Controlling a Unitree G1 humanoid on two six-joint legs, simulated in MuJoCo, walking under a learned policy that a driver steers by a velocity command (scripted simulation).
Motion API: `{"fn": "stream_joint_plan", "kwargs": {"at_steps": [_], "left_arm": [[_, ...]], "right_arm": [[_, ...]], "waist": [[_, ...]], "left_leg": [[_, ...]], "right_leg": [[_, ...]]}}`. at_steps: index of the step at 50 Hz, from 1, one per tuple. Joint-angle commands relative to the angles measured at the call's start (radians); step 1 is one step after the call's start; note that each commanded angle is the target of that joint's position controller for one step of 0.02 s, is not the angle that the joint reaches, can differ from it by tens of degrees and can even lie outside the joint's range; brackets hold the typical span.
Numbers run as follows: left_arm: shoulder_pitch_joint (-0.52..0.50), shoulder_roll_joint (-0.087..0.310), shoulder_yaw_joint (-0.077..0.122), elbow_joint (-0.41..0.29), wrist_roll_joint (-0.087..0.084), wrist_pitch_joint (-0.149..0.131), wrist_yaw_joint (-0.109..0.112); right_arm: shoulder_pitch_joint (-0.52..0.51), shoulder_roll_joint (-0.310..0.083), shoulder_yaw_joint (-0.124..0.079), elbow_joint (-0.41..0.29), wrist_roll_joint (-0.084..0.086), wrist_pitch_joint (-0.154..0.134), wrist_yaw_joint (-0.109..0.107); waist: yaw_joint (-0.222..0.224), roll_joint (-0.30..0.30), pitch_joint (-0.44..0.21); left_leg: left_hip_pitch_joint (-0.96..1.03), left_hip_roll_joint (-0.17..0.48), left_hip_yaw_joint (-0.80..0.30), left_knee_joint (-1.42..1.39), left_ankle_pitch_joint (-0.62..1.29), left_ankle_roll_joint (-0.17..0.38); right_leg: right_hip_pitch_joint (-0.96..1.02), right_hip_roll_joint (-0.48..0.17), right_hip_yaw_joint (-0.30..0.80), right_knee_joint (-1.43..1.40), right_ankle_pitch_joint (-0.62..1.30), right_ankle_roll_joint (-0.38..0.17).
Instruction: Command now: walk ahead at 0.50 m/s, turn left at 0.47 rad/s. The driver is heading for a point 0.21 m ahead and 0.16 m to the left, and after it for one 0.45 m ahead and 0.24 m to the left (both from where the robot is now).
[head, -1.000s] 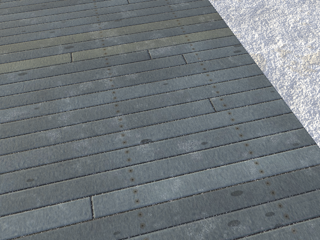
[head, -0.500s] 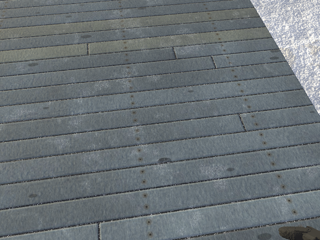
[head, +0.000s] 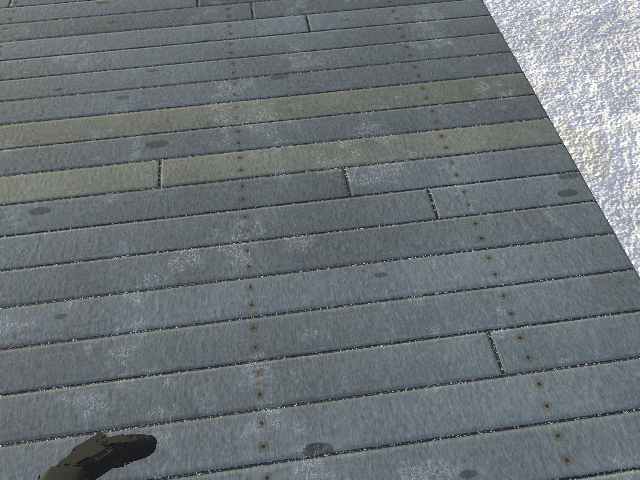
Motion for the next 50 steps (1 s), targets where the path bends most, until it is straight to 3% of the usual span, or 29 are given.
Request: {"fn": "stream_joint_plan", "kwargs": {"at_steps": [1,2,3,5,7,10,14,19,21,22,23,24,25,26,27,28,29,30,32,35,38,41,43,45,46,47,48,49,50], "left_arm": [[0.291,0.151,0.056,0.014,-0.002,0.007,0.011],[0.226,0.13,0.046,0.015,0.003,0.008,0.01],[0.186,0.104,0.04,0.021,0.006,0.008,0.01],[0.151,0.092,0.041,0.033,0.011,-0.001,0.013],[0.148,0.113,0.051,0.051,0.006,-0.011,0.015],[0.159,0.145,0.063,0.075,0.007,-0.009,0.021],[0.183,0.18,0.072,0.095,0.0,0.005,0.029],[0.229,0.225,0.089,0.127,-0.028,0.034,0.03],[0.218,0.258,0.099,0.125,-0.041,0.047,0.033],[0.205,0.263,0.1,0.122,-0.047,0.056,0.034],[0.208,0.236,0.089,0.119,-0.041,0.057,0.037],[0.253,0.13,0.055,0.086,0.007,0.05,0.035],[0.274,0.081,0.027,0.038,0.007,0.016,0.026],[0.151,0.182,0.05,0.021,-0.032,-0.01,0.015],[0.11,0.185,0.048,0.003,-0.047,-0.025,0.011],[0.12,0.171,0.046,0.022,-0.028,-0.029,0.022],[0.14,0.182,0.053,0.039,-0.005,-0.021,0.029],[0.166,0.185,0.056,0.049,0.001,-0.005,0.028],[0.198,0.153,0.051,0.063,0.009,0.02,0.03],[0.15,0.11,0.036,0.052,0.013,0.036,0.034],[0.063,0.09,0.023,0.038,0.005,0.031,0.021],[0.022,0.102,0.025,0.031,0.002,0.025,0.005],[0.013,0.121,0.032,0.027,0.01,0.021,-0.002],[0.058,0.136,0.04,0.041,0.021,0.015,-0.004],[0.096,0.148,0.043,0.053,0.03,0.01,-0.001],[0.095,0.206,0.051,0.045,0.044,0.006,0.007],[0.12,0.18,0.043,0.048,0.047,0.018,0.013],[0.154,0.091,0.024,0.064,0.027,0.036,0.016],[0.155,0.059,0.006,0.078,0.013,0.047,0.011]], "right_arm": [[-0.043,-0.141,-0.026,-0.119,0.028,-0.027,-0.003],[-0.08,-0.128,-0.027,-0.127,0.018,-0.022,-0.006],[-0.098,-0.115,-0.031,-0.136,0.006,-0.016,-0.003],[-0.08,-0.076,-0.031,-0.138,0.012,0.005,0.005],[-0.102,-0.048,-0.026,-0.157,0.008,0.021,0.007],[-0.16,-0.037,-0.021,-0.188,0.0,0.025,0.014],[-0.283,-0.02,-0.01,-0.228,0.0,0.014,0.042],[-0.378,-0.042,-0.016,-0.289,-0.001,0.018,0.064],[-0.315,-0.08,-0.037,-0.289,-0.006,0.026,0.063],[-0.197,-0.115,-0.059,-0.262,-0.004,0.03,0.059],[-0.019,-0.176,-0.095,-0.211,0.001,0.038,0.044],[0.06,-0.278,-0.12,-0.19,0.01,0.046,0.022],[0.012,-0.313,-0.109,-0.238,0.005,0.023,0.032],[0.002,-0.216,-0.081,-0.241,0.001,0.004,0.044],[-0.028,-0.182,-0.07,-0.232,-0.004,-0.01,0.044],[-0.108,-0.153,-0.059,-0.238,-0.008,-0.015,0.043],[-0.171,-0.117,-0.047,-0.251,-0.018,-0.017,0.038],[-0.199,-0.107,-0.041,-0.263,-0.029,-0.016,0.032],[-0.2,-0.117,-0.043,-0.249,-0.03,-0.021,0.023],[-0.179,-0.129,-0.043,-0.216,-0.024,-0.015,0.002],[-0.158,-0.122,-0.038,-0.19,-0.019,0.002,-0.012],[-0.133,-0.117,-0.031,-0.158,-0.026,0.01,-0.015],[-0.139,-0.107,-0.026,-0.14,-0.027,0.012,-0.011],[-0.158,-0.096,-0.021,-0.127,-0.02,0.015,-0.011],[-0.149,-0.087,-0.017,-0.12,-0.02,0.015,-0.011],[-0.079,-0.068,-0.012,-0.125,-0.041,0.006,-0.009],[0.015,-0.04,-0.001,-0.101,-0.042,0.002,-0.01],[-0.018,-0.057,0.001,-0.092,-0.037,0.014,-0.012],[-0.074,-0.084,-0.007,-0.113,-0.025,0.034,-0.012]], "waist": [[0.176,-0.158,-0.2],[0.146,-0.1,-0.134],[0.122,-0.109,-0.079],[0.087,-0.141,-0.043],[0.076,-0.113,-0.015],[0.084,-0.08,0.008],[0.128,-0.06,0.038],[0.137,-0.064,0.062],[0.083,-0.097,-0.001],[0.009,-0.091,-0.067],[-0.077,-0.06,-0.157],[-0.053,0.163,-0.222],[0.014,0.261,-0.383],[-0.048,0.108,-0.328],[-0.026,0.087,-0.2],[0.029,0.0,-0.124],[0.066,0.009,-0.09],[0.091,0.031,-0.09],[0.109,0.019,-0.104],[0.099,0.034,-0.097],[0.054,0.058,-0.103],[0.03,0.066,-0.098],[0.034,0.072,-0.083],[0.069,0.067,-0.084],[0.09,0.041,-0.101],[0.041,-0.048,-0.172],[0.03,-0.148,-0.28],[0.078,-0.205,-0.324],[0.09,-0.2,-0.284]], "left_leg": [[-0.615,0.062,-0.031,0.467,0.038,0.009],[-0.576,0.1,-0.013,0.444,0.116,0.001],[-0.551,0.125,-0.016,0.398,0.166,-0.004],[-0.474,0.153,-0.006,0.355,0.215,-0.012],[-0.489,0.161,0.002,0.313,0.25,-0.024],[-0.525,0.165,0.006,0.173,0.366,-0.036],[-0.482,0.147,0.075,-0.045,0.522,-0.019],[-0.466,0.112,0.139,-0.17,0.428,0.038],[-0.336,0.043,0.198,-0.176,0.323,0.08],[-0.179,-0.005,0.225,-0.211,0.322,0.11],[0.096,-0.039,0.205,-0.252,0.37,0.149],[0.396,0.171,-0.154,-0.285,0.348,0.244],[0.566,0.356,-0.722,-0.477,0.105,0.42],[0.532,0.35,-0.67,-0.55,0.076,0.36],[0.408,0.318,-0.53,-0.551,0.136,0.322],[0.257,0.278,-0.403,-0.537,0.331,0.283],[0.144,0.247,-0.296,-0.529,0.563,0.26],[0.071,0.23,-0.237,-0.531,0.733,0.254],[-0.003,0.211,-0.143,-0.533,0.972,0.261],[-0.028,0.165,-0.039,-0.532,1.061,0.23],[-0.013,0.128,0.009,-0.52,0.973,0.178],[0.04,0.166,-0.033,-0.5,0.889,0.172],[0.084,0.192,-0.072,-0.448,0.88,0.173],[0.106,0.187,-0.099,-0.362,0.864,0.151],[0.087,0.144,-0.084,-0.298,0.841,0.115],[0.009,0.068,-0.066,-0.208,0.69,0.07],[-0.122,0.015,-0.045,-0.083,0.409,0.008],[-0.169,-0.01,-0.015,0.017,0.048,-0.038],[-0.222,0.005,-0.022,0.084,-0.17,-0.059]], "right_leg": [[0.68,-0.374,0.537,-0.249,-0.313,-0.185],[0.559,-0.331,0.423,-0.27,-0.185,-0.168],[0.47,-0.297,0.337,-0.298,-0.098,-0.166],[0.369,-0.26,0.21,-0.352,-0.003,-0.16],[0.338,-0.268,0.134,-0.387,0.077,-0.176],[0.356,-0.267,0.035,-0.41,0.152,-0.185],[0.385,-0.252,-0.093,-0.414,0.186,-0.16],[0.522,-0.29,-0.161,-0.336,0.332,-0.125],[0.552,-0.285,-0.195,-0.183,0.664,-0.105],[0.525,-0.264,-0.221,-0.014,0.771,-0.087],[0.389,-0.224,-0.241,0.226,0.698,-0.05],[0.034,-0.126,-0.243,0.583,0.046,0.008],[-0.241,0.051,-0.012,0.832,-0.485,0.036],[-0.346,-0.006,0.101,0.864,-0.414,0.018],[-0.371,-0.043,0.084,0.804,-0.322,-0.004],[-0.31,-0.087,0.079,0.719,-0.248,-0.001],[-0.233,-0.118,0.076,0.649,-0.209,0.009],[-0.161,-0.128,0.075,0.633,-0.193,0.021],[-0.097,-0.115,0.048,0.578,-0.166,0.052],[-0.095,-0.087,0.026,0.409,-0.024,0.077],[-0.034,-0.056,0.016,0.179,0.181,0.07],[-0.005,-0.039,0.033,0.072,0.238,0.054],[-0.011,-0.034,0.041,0.025,0.164,0.027],[0.05,-0.021,0.031,-0.065,0.158,-0.01],[0.154,-0.035,0.04,-0.14,0.367,-0.036],[0.334,-0.138,0.132,-0.075,0.747,-0.09],[0.529,-0.259,0.25,-0.023,0.899,-0.225],[0.552,-0.326,0.345,-0.062,0.832,-0.3],[0.503,-0.351,0.41,-0.121,0.643,-0.311]]}}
